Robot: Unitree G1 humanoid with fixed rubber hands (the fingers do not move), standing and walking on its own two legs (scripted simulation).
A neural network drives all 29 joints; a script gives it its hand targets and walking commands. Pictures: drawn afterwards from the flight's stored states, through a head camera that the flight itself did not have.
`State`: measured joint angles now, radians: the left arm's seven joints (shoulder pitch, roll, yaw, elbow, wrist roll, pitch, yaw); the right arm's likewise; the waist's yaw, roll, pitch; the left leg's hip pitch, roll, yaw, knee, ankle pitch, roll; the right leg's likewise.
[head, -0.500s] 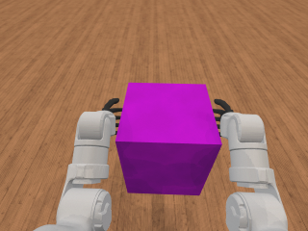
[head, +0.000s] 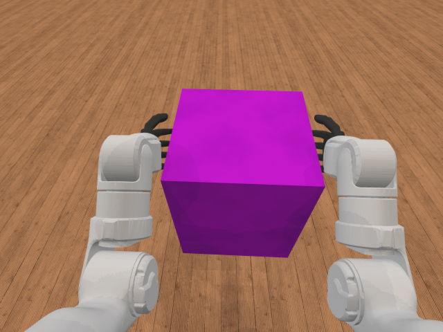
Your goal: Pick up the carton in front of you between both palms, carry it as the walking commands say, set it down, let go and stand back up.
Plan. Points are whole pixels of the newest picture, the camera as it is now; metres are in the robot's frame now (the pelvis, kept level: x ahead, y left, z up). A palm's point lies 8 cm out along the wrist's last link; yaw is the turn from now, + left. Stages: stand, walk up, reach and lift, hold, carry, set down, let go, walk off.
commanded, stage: carry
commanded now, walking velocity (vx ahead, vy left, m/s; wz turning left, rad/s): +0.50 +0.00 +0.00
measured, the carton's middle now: (238, 178) +0.36 +0.00 +0.10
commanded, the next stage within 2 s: none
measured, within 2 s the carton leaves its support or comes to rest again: neither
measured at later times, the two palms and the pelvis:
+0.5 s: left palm (208, 87) +0.60 +0.07 +0.16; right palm (340, 95) +0.57 -0.23 +0.16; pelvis +0.20 -0.05 +0.00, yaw +1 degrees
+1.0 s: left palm out of the picture +0.89 +0.02 +0.35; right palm out of the picture +0.92 -0.28 +0.33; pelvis +0.53 -0.16 +0.14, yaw +0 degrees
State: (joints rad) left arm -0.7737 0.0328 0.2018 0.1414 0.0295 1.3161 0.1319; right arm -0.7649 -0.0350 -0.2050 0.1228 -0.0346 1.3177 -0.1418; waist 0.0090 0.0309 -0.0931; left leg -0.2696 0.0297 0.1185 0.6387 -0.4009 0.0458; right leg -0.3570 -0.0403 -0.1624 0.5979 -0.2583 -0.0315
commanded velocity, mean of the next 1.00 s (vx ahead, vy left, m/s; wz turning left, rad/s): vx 0.50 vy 0.00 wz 0.00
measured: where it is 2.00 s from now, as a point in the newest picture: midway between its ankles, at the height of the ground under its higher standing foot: (273, 166)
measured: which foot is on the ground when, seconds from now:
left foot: down 0.00-0.58, up 0.60-1.00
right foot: down 0.00-0.16, up 0.18-0.54, down 0.56-1.00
